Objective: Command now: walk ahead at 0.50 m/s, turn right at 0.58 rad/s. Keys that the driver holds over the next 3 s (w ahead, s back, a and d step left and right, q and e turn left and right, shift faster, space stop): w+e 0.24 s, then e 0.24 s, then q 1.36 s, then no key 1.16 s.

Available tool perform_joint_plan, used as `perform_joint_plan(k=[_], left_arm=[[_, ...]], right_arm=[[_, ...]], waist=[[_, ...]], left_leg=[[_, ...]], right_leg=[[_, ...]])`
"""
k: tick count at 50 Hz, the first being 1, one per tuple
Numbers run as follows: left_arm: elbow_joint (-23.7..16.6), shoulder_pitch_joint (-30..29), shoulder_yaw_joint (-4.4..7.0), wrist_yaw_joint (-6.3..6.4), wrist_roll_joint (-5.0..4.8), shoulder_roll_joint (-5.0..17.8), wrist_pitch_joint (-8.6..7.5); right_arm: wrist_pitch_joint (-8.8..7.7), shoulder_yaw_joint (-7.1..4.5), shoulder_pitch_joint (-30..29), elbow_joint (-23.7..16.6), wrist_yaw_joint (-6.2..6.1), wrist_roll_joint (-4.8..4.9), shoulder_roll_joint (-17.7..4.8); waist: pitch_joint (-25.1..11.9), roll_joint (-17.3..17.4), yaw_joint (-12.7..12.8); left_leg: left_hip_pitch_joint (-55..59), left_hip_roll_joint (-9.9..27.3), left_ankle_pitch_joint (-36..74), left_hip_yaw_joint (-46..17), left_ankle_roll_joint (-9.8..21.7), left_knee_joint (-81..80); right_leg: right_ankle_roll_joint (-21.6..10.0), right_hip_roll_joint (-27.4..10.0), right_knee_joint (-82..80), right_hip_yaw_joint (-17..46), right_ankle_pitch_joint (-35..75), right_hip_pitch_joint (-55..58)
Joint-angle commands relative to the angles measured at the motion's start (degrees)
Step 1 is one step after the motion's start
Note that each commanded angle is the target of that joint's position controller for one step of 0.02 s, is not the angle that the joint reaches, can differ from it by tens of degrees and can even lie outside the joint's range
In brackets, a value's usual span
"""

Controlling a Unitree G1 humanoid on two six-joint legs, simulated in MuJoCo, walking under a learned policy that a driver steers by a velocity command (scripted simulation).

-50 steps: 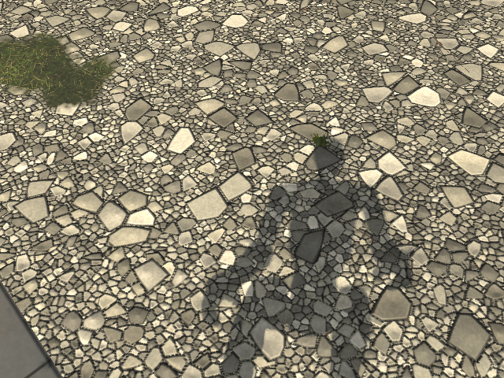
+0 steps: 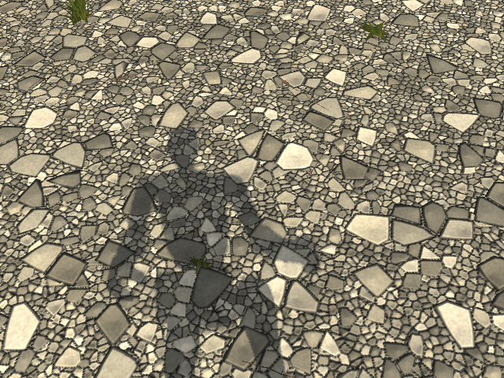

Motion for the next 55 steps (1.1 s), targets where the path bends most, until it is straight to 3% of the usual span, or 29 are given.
perform_joint_plan(k=[1, 5, 9, 12, 13, 14, 15, 16, 17, 18, 19, 20, 22, 24, 26, 29, 34, 35, 36, 37, 38, 40, 46, 48, 49, 51, 52, 53, 55], left_arm=[[-4.6, -1.6, 2.4, 1.32, -0.19, 9.2, -1.36], [-3.3, 1.4, 2.63, 2.26, -0.61, 9.9, -0.65], [-1.8, 4.5, 2.73, 2.44, -1.05, 9.7, -0.09], [-1.7, 4.0, 2.85, 2.77, -0.89, 9.4, 0.44], [-2.1, 2.7, 2.72, 2.81, -0.81, 8.9, 0.74], [-2.8, 1.9, 2.07, 2.75, -0.6, 6.9, 0.83], [-4.6, 2.2, 0.96, 2.89, 0.56, 4.0, 0.86], [-5.3, 12.5, 0.21, 2.91, -0.91, 1.5, 0.69], [-3.6, 12.8, 1.34, 3.16, -1.09, 8.2, 1.02], [-4.4, 6.2, 2.29, 3.23, -0.94, 11.1, 1.71], [-5.1, 2.7, 2.54, 3.47, -0.57, 11.1, 2.47], [-5.9, 1.2, 2.83, 3.52, -0.12, 10.8, 3.05], [-6.0, 2.7, 2.36, 3.29, -0.88, 7.3, 4.29], [-7.3, 1.0, 1.73, 3.29, -0.83, 5.2, 4.79], [-8.0, -1.0, 0.98, 3.11, 0.14, 3.8, 4.63], [-7.4, -2.6, 0.08, 2.57, 0.81, 2.4, 4.19], [-6.8, -4.8, 0.81, 2.4, 1.38, 5.0, 3.35], [-7.5, -4.9, 1.46, 2.98, 1.74, 8.2, 3.22], [-8.8, -5.4, 2.03, 3.81, 2.42, 11.7, 3.79], [-7.9, -7.2, 1.62, 3.77, 2.04, 9.5, 4.38], [-8.3, -9.2, 1.39, 3.35, 1.7, 7.8, 4.39], [-7.6, -9.0, 1.9, 3.36, 1.57, 8.7, 4.19], [-6.7, -10.2, 2.61, 4.65, 0.47, 8.2, 3.71], [-6.9, -9.8, 2.65, 4.83, 0.85, 6.8, 3.65], [-7.5, -11.7, 2.37, 4.83, 1.12, 5.6, 3.62], [-9.6, -17.7, 1.7, 4.83, 0.97, 3.6, 3.4], [-9.1, -16.6, 2.04, 4.6, 0.59, 4.2, 3.27], [-8.1, -14.2, 2.34, 4.5, 0.36, 5.1, 3.24], [-7.1, -12.8, 2.52, 4.7, 0.77, 5.9, 2.65]], right_arm=[[0.45, -1.26, 0.6, -3.3, -0.31, -0.74, -4.5], [0.17, -0.18, -7.8, -5.4, 0.3, -0.24, -2.3], [-0.69, -0.58, -11.8, -7.1, 1.28, 0.73, -4.0], [-1.52, -1.53, -9.3, -6.8, 1.65, 0.9, -6.1], [-1.81, -2.11, -5.6, -5.9, 1.38, 0.53, -6.9], [-2.18, -2.91, -0.6, -5.1, 0.96, -0.52, -8.5], [-2.18, -3.73, 6.9, -4.9, 0.49, -1.75, -12.2], [-1.09, -4.25, 9.4, -3.2, 0.83, -2.04, -14.7], [-0.48, -3.05, 8.1, -4.5, 1.06, -0.35, -9.0], [0.16, -1.98, 5.5, -5.6, 0.69, -0.18, -5.5], [0.87, -1.37, 2.4, -5.8, 0.55, -0.61, -4.4], [1.34, -1.17, 0.6, -5.4, 0.44, -0.62, -3.9], [1.5, -1.26, -1.0, -4.3, 0.22, -1.05, -4.3], [1.69, -1.91, -1.5, -3.4, -0.17, -0.91, -6.1], [2.1, -2.11, -0.6, -2.0, -0.31, -0.5, -7.0], [2.62, -1.43, -2.5, -0.5, 0.28, 0.39, -6.3], [2.93, -0.32, -1.0, 2.4, 1.73, 2.1, -6.1], [2.69, 0.34, 1.4, 2.7, 1.86, 1.08, -4.6], [2.4, 0.89, 5.2, 2.7, 2.25, -0.64, -3.1], [2.9, 1.46, 6.6, 2.8, 1.87, 0.25, -1.6], [3.58, 1.07, 3.9, 2.4, 1.46, 0.72, -3.9], [5.03, 0.22, 2.2, 1.7, 0.66, 0.81, -6.0], [7.24, -1.09, 4.1, 0.5, 0.79, 0.61, -5.9], [7.53, -2.16, 3.5, -0.1, 0.56, 0.6, -8.4], [7.56, -2.72, 3.7, -0.8, 0.25, 0.54, -10.2], [6.94, -3.21, 7.7, -0.8, 0.08, -0.76, -12.2], [5.93, -3.07, 7.4, -1.3, 0.13, -0.84, -12.3], [5.4, -3.08, 4.7, -2.0, -0.06, -0.01, -11.9], [6.02, -2.93, 0.6, -2.8, -0.91, 1.49, -10.4]], waist=[[-4.9, -2.8, -2.0], [-3.5, -5.3, 1.4], [-3.0, -6.3, 2.7], [-3.4, -8.5, 0.8], [-4.2, -9.1, -1.4], [-8.3, -8.2, -4.1], [-17.4, -1.0, -6.4], [-24.5, 19.0, -1.5], [-22.2, 11.9, -2.5], [-15.7, 6.8, -4.2], [-11.8, 2.7, -3.4], [-8.6, 2.7, -2.3], [-6.4, 6.1, -0.4], [-6.4, 7.1, -0.5], [-9.0, 4.9, -1.0], [-10.8, 4.4, -0.7], [-8.4, 4.1, 0.2], [-10.0, 1.1, -0.8], [-12.8, -6.3, -3.3], [-14.5, -12.2, -3.7], [-11.4, -11.1, -2.6], [-8.5, -11.6, -1.8], [-7.5, -7.8, -2.7], [-7.5, 0.7, -1.6], [-7.0, 6.2, -2.3], [-6.3, 13.1, -6.9], [-7.6, 9.8, -6.3], [-8.1, 6.5, -4.2], [-8.0, 5.3, -2.7]], left_leg=[[-3.9, 0.3, 6.6, 0.5, -2.4, -7.7], [0.1, -3.2, 20.8, 0.8, -3.2, -25.3], [2.8, -4.9, 22.2, -0.7, -2.1, -32.8], [6.2, -5.2, 15.3, -1.3, 0.1, -35.1], [10.8, -5.8, 15.2, -0.2, 1.4, -37.6], [20.0, -3.6, 18.4, -0.9, 3.4, -38.8], [35.3, 6.9, 27.6, -10.2, 7.0, -35.8], [52.0, 20.1, 30.8, -34.3, 17.8, -38.1], [49.3, 20.0, 24.4, -35.9, 16.6, -39.5], [42.6, 17.2, 26.9, -25.4, 14.4, -39.7], [35.5, 14.5, 32.5, -17.6, 13.1, -40.2], [29.6, 12.5, 36.4, -12.9, 12.9, -40.9], [22.0, 9.2, 37.0, -5.4, 12.5, -44.2], [22.0, 10.0, 39.4, -2.4, 14.1, -46.3], [23.0, 10.7, 41.8, -1.7, 15.5, -46.3], [20.7, 8.5, 40.2, 1.8, 14.6, -46.3], [18.4, 4.9, 25.2, -0.9, 9.5, -41.0], [15.6, 2.5, 17.2, -0.6, 5.8, -38.5], [9.6, -1.7, -0.5, 1.9, 2.5, -34.0], [10.3, -3.0, -5.6, 4.6, 0.6, -32.3], [10.6, -3.4, -3.2, 4.9, -0.2, -30.9], [8.3, -4.0, 1.4, 5.3, -0.1, -27.9], [11.6, -3.5, 9.8, 4.8, 2.7, -26.1], [13.0, -0.5, 22.3, -1.7, 5.8, -31.1], [15.8, 3.1, 25.2, -9.9, 9.7, -35.4], [25.7, 11.9, 32.6, -24.7, 19.2, -42.8], [28.1, 13.4, 36.0, -25.0, 20.4, -42.0], [29.0, 12.0, 37.6, -21.9, 18.6, -40.1], [28.5, 8.5, 36.0, -17.9, 14.3, -39.0]], right_leg=[[-11.0, -14.1, -11.1, 14.9, 16.3, 3.5], [-7.4, -10.8, -10.2, 12.2, 8.9, 1.0], [-6.3, -12.7, -6.8, 17.3, 3.7, 4.2], [-5.1, -14.4, -1.7, 22.1, 4.7, 8.1], [-3.7, -12.8, 2.1, 22.1, 8.9, 8.0], [-1.3, -9.1, 10.7, 19.5, 13.3, 6.5], [1.6, -4.9, 27.1, 14.5, 3.1, -0.8], [5.6, 2.5, 44.3, 9.0, -29.7, -20.4], [6.8, -2.9, 51.4, 10.9, -27.7, -25.0], [7.8, -4.4, 53.1, 9.1, -23.6, -26.1], [8.5, -6.3, 52.0, 6.8, -20.7, -24.5], [8.9, -7.8, 49.9, 6.0, -19.0, -23.2], [9.1, -9.0, 45.0, 3.3, -16.8, -18.1], [9.8, -9.4, 39.8, 1.8, -14.3, -18.6], [9.6, -9.5, 33.3, 2.3, -11.0, -15.8], [8.5, -9.0, 21.5, 1.3, -4.4, -6.7], [5.5, -6.6, -2.3, -0.6, 8.8, 7.6], [3.8, -12.2, -2.2, 4.6, 20.9, 14.0], [-0.6, -21.2, 2.5, 10.5, 33.6, 20.7], [-4.9, -23.3, 1.4, 11.8, 23.2, 16.6], [-4.2, -20.7, -0.2, 10.7, 15.2, 12.8], [-2.4, -19.5, -0.6, 9.1, 12.4, 10.7], [-0.8, -20.2, 3.8, 3.2, 13.7, 5.2], [3.4, -14.7, 10.9, -4.0, 7.6, 2.7], [6.4, -10.0, 16.9, -7.2, 3.1, -2.6], [8.7, -3.8, 32.6, -2.3, -26.6, -18.5], [8.4, -4.8, 40.1, 2.1, -29.6, -21.1], [8.2, -5.9, 41.4, 3.6, -26.9, -21.9], [8.7, -7.0, 33.0, 3.1, -20.8, -20.1]])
